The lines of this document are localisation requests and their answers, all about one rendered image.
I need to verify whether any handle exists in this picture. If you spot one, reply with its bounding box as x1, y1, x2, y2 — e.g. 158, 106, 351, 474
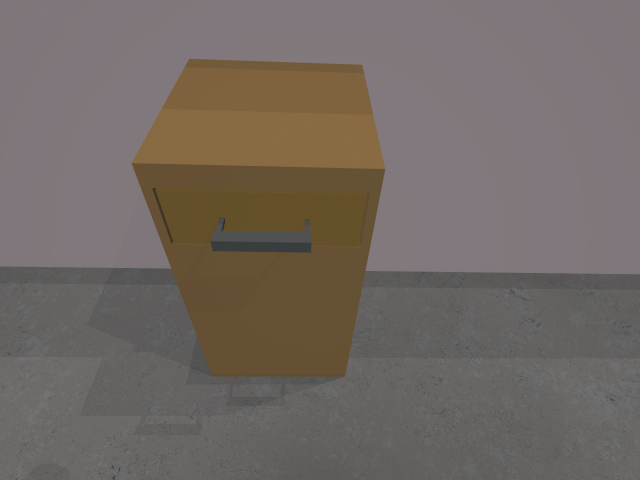
210, 218, 311, 253

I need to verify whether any cabinet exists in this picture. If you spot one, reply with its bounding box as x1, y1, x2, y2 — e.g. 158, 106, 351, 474
132, 59, 385, 377

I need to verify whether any drawer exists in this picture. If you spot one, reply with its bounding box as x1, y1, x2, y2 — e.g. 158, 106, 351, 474
156, 188, 367, 246

